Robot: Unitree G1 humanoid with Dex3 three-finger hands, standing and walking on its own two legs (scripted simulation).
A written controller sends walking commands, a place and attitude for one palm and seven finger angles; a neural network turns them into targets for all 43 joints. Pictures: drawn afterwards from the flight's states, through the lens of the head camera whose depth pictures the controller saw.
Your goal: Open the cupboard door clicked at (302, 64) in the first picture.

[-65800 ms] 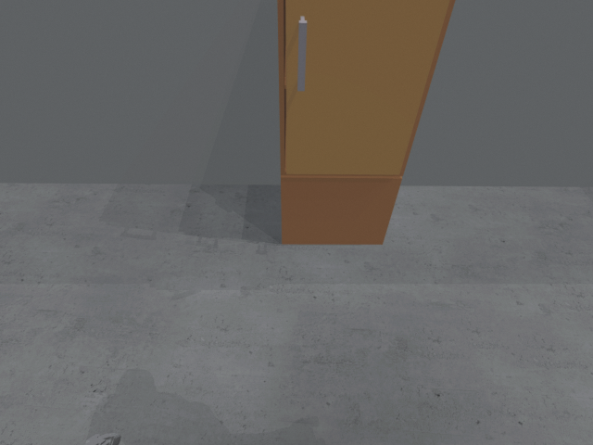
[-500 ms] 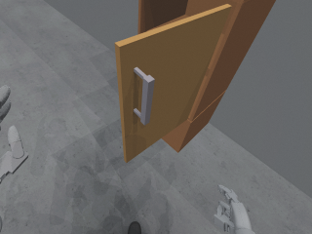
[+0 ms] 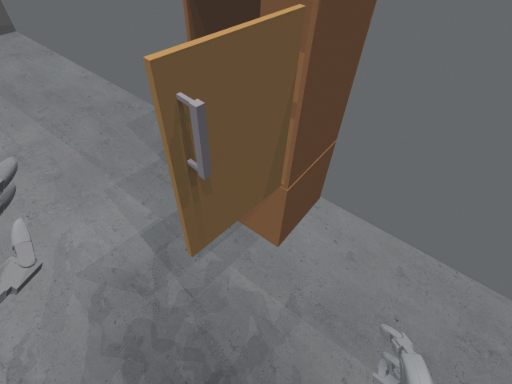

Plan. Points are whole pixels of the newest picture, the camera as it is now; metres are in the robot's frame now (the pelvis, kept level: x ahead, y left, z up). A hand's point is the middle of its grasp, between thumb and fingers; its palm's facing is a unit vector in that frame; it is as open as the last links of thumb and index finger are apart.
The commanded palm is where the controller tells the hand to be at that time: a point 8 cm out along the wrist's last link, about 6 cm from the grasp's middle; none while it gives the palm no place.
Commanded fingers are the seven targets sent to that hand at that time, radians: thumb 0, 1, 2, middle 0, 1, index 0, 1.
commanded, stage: stop stepping back and stand still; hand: left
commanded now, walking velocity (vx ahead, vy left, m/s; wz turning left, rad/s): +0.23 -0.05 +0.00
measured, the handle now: (194, 138) +0.54 +0.13 +0.09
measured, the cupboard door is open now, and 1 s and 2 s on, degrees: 85 85 85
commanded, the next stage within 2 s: let the arm hang, fingers relaxed in 1.26 s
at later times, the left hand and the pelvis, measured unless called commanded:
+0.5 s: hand (0, 307) +0.16 +0.25 +0.18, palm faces +0.45 -0.75 -0.48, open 7.4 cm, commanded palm +0.10 +0.30 +0.18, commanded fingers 0.00 0.90 0.90 -0.20 -0.30 -0.20 -0.30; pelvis -0.03 -0.01 +0.01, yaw +3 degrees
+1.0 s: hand out of the picture +0.13 +0.30 +0.17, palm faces +0.47 -0.75 -0.47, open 7.4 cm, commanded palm +0.07 +0.33 +0.18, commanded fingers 0.00 0.90 0.90 -0.20 -0.30 -0.20 -0.30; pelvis -0.06 +0.03 +0.01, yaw +2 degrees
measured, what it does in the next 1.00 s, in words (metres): steps on the spot: right foot, then left foot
